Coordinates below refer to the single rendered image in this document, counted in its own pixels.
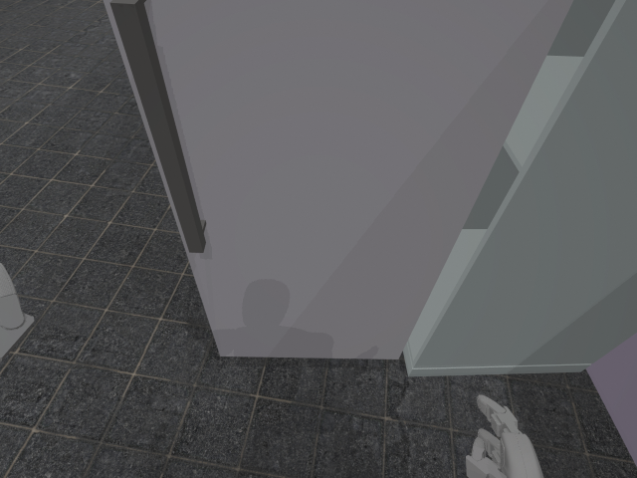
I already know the robot right hand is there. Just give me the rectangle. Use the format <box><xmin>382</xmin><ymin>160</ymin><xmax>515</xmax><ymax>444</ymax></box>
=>
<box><xmin>466</xmin><ymin>394</ymin><xmax>543</xmax><ymax>478</ymax></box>

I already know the robot left hand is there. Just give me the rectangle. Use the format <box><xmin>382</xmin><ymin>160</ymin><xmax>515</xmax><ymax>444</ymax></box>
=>
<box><xmin>0</xmin><ymin>263</ymin><xmax>34</xmax><ymax>362</ymax></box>

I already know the fridge door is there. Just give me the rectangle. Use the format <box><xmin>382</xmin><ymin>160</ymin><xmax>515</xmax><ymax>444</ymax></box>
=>
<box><xmin>104</xmin><ymin>0</ymin><xmax>573</xmax><ymax>359</ymax></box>

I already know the handle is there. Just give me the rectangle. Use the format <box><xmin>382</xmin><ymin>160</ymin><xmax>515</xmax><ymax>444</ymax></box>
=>
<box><xmin>110</xmin><ymin>0</ymin><xmax>206</xmax><ymax>253</ymax></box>

